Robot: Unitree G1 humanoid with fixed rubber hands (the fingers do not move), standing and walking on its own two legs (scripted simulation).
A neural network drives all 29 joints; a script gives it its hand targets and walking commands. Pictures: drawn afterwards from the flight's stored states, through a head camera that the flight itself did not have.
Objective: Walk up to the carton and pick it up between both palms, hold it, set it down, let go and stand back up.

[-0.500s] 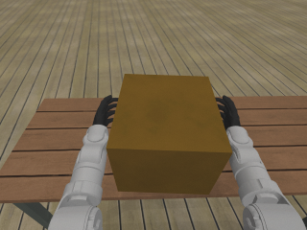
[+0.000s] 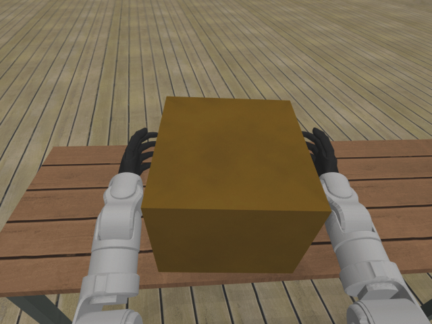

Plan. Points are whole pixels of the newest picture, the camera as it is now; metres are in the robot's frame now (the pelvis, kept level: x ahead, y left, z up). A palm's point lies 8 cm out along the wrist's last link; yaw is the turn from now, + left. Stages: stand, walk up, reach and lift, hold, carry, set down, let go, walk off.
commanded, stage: reach and lift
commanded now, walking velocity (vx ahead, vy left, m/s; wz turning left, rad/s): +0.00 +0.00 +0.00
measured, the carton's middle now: (227, 182) +0.37 -0.01 +0.09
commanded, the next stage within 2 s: hold in 0.92 s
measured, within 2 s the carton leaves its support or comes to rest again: neither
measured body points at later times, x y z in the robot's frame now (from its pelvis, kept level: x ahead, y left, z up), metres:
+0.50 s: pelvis +0.00 +0.00 +0.00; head -0.04 +0.02 +0.45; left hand +0.37 +0.17 +0.16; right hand +0.37 -0.18 +0.15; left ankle +0.01 +0.12 -0.75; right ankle -0.01 -0.13 -0.75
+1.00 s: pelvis +0.00 +0.00 +0.00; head -0.05 +0.02 +0.45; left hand +0.37 +0.17 +0.17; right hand +0.37 -0.18 +0.17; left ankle +0.01 +0.12 -0.75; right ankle -0.01 -0.13 -0.75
